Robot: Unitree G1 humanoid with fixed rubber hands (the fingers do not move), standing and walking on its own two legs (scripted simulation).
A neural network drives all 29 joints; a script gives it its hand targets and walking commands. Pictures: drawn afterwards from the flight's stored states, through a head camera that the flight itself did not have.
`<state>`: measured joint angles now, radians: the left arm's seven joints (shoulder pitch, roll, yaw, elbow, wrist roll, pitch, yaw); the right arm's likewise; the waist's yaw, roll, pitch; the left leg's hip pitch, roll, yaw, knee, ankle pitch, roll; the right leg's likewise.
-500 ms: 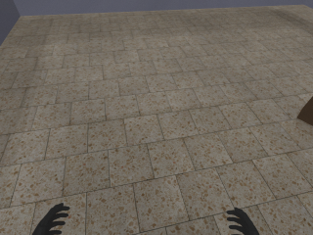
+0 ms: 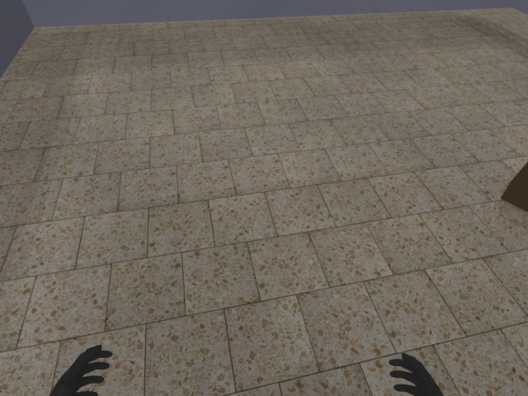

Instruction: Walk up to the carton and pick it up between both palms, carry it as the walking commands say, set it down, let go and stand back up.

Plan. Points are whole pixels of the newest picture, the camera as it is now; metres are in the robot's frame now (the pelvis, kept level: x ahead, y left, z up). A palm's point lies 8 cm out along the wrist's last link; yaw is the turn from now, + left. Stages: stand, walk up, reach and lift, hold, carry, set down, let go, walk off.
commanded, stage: stand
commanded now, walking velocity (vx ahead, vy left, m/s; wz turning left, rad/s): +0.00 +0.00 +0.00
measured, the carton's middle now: out of the picture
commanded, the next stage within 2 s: walk up in 1.28 s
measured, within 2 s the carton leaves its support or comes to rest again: neither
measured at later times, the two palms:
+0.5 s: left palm out of the picture +0.13 +0.30 -0.08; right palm out of the picture +0.14 -0.26 -0.09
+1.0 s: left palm out of the picture +0.11 +0.30 -0.08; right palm out of the picture +0.12 -0.27 -0.09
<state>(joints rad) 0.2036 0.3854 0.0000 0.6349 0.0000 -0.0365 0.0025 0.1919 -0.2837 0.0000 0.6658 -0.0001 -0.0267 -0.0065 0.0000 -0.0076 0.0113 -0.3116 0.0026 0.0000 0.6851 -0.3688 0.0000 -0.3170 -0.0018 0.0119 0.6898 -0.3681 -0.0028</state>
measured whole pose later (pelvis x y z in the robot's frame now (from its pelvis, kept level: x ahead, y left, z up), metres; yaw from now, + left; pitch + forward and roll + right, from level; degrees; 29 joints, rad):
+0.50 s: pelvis +0.00 +0.00 +0.00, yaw +0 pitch +0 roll +0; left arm 0.20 0.40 0.00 0.72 0.00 -0.04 0.00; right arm 0.18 -0.29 0.00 0.72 0.00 -0.03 -0.01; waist 0.00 -0.01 0.01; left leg -0.31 0.00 0.00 0.69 -0.37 0.00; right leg -0.32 0.00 0.01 0.69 -0.37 0.00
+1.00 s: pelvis -0.01 +0.00 +0.00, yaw +0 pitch -1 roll +0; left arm 0.20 0.41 0.00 0.79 0.00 -0.04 0.00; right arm 0.16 -0.30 0.00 0.80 0.00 -0.03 -0.01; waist 0.00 0.00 0.01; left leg -0.31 0.00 0.00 0.68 -0.35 0.00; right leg -0.32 0.00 0.01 0.69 -0.35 0.00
